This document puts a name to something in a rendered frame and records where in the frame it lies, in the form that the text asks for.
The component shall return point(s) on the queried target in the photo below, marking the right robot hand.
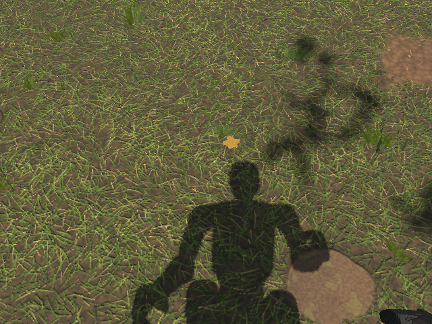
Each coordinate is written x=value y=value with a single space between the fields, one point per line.
x=399 y=316

